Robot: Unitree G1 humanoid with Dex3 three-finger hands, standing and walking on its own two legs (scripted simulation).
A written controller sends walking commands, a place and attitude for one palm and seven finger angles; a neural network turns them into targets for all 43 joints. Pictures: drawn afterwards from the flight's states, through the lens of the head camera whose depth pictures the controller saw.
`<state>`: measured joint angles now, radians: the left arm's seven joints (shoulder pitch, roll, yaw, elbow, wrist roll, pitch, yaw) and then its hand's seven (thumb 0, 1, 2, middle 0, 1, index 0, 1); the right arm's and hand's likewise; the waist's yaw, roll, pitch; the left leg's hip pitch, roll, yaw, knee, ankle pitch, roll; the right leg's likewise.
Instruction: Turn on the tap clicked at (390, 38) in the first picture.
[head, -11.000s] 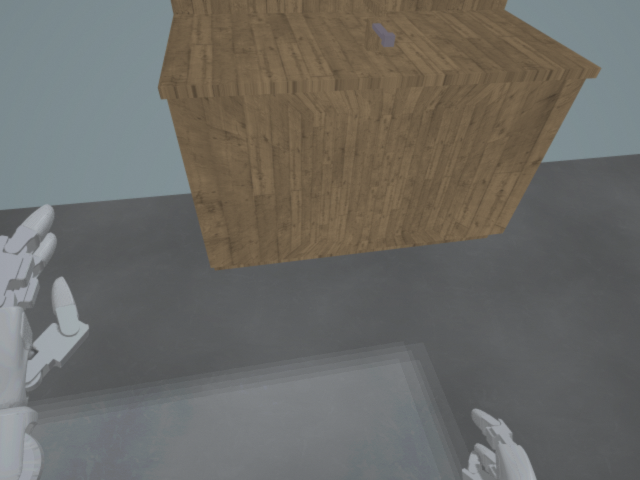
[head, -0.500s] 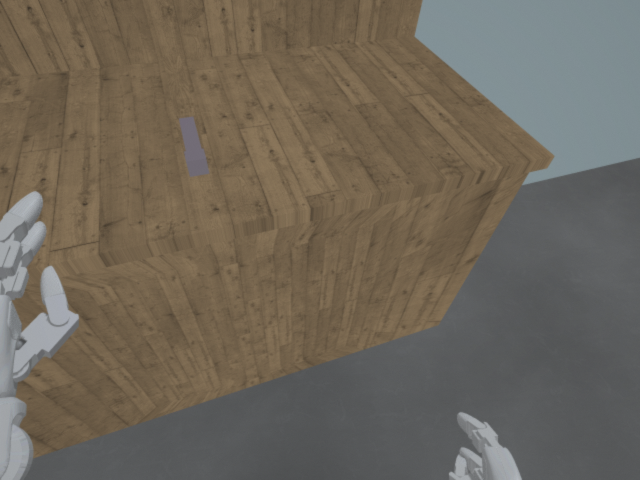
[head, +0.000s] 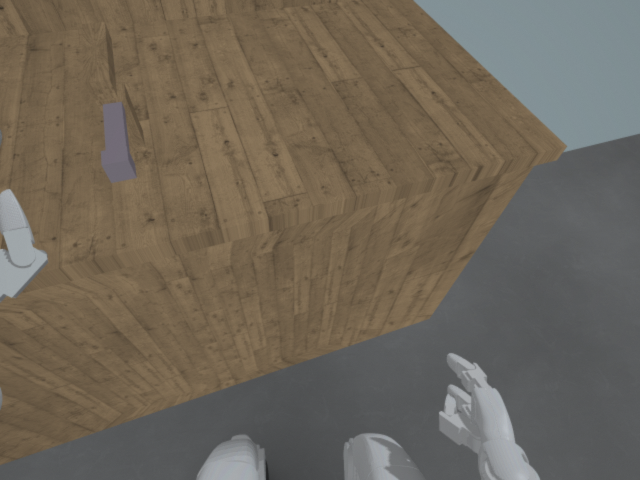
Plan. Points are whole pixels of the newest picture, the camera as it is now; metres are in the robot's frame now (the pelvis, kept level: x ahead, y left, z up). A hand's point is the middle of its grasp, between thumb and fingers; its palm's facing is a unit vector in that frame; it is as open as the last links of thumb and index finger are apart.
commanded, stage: shuffle to correct the standing spot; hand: left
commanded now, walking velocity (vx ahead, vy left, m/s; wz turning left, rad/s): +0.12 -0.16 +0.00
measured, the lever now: (119, 164) +0.41 +0.27 +0.14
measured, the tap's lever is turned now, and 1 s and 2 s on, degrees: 0 0 0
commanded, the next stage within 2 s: come to a stop and stand still in 0.34 s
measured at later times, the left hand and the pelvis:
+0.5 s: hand (192, 211) +0.31 +0.14 +0.20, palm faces +0.41 -0.85 -0.33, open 7.4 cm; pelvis +0.08 -0.10 +0.01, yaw +2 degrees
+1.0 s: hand (246, 222) +0.30 +0.09 +0.20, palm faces +0.42 -0.82 -0.38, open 7.4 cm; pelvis +0.09 -0.14 +0.02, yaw +3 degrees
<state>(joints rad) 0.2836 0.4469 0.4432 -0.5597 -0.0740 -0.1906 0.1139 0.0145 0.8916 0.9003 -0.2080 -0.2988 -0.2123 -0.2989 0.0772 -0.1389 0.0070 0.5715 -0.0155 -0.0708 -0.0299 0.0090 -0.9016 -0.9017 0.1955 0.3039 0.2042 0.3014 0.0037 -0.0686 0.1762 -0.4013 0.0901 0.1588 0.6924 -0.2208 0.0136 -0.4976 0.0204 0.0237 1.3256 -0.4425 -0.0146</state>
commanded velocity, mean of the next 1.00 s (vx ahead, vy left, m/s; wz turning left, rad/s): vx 0.01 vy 0.03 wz -0.01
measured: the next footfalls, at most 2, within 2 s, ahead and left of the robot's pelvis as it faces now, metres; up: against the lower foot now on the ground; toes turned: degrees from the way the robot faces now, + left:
right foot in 0.16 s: +0.12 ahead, -0.20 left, +0.00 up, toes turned -5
left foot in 0.38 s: +0.15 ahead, +0.04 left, +0.00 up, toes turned +12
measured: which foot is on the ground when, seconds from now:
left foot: down 0.00-0.16, up 0.18-0.36, down 0.38-0.64, up 0.66-0.98, down 1.00-1.00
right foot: up 0.00-0.14, down 0.16-0.36, up 0.38-0.60, down 0.62-1.00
